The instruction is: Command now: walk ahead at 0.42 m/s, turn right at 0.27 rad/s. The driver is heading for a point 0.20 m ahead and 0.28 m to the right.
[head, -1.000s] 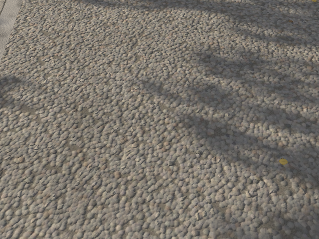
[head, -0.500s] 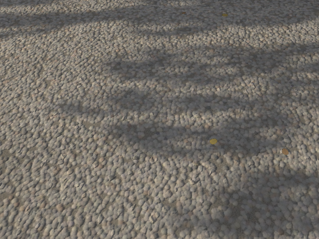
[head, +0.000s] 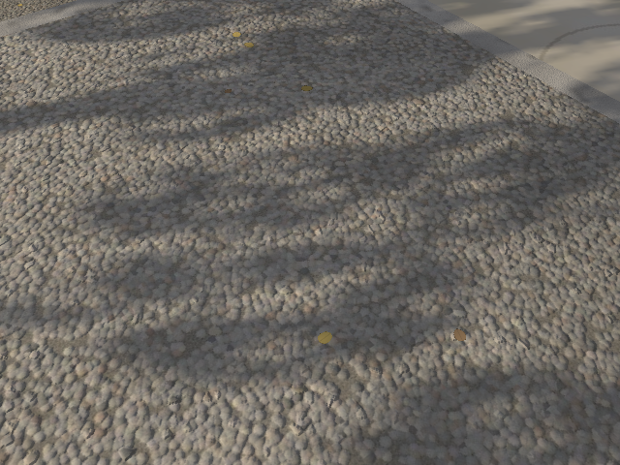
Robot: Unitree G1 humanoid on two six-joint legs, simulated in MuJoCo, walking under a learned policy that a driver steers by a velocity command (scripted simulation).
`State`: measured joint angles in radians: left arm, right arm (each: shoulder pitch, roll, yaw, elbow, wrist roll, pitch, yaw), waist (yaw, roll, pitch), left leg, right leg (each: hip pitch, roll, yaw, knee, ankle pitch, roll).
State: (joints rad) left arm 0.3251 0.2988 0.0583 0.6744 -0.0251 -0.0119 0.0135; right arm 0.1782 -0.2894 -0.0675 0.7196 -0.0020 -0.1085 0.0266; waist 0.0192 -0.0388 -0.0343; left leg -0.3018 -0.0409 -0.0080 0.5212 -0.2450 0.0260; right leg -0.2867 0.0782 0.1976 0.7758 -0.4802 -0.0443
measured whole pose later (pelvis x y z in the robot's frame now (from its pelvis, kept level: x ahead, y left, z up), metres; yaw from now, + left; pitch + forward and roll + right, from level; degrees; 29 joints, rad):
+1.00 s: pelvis +0.38 -0.06 +0.00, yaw -4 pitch +0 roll -1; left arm 0.20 0.26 0.01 0.90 0.01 0.00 0.01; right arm 0.13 -0.25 -0.03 0.74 -0.01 -0.01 -0.01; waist 0.01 -0.01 0.02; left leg -0.33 0.02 -0.01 0.52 -0.20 0.00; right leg -0.14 0.04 -0.01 0.48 -0.34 -0.03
